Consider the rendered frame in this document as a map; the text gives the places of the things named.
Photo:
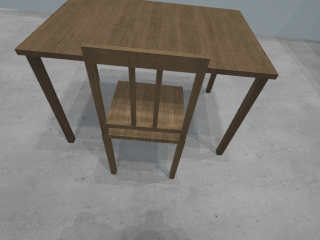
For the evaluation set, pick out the chair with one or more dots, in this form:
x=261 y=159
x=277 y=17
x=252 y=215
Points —
x=144 y=111

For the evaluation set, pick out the table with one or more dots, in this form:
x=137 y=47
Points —
x=222 y=34

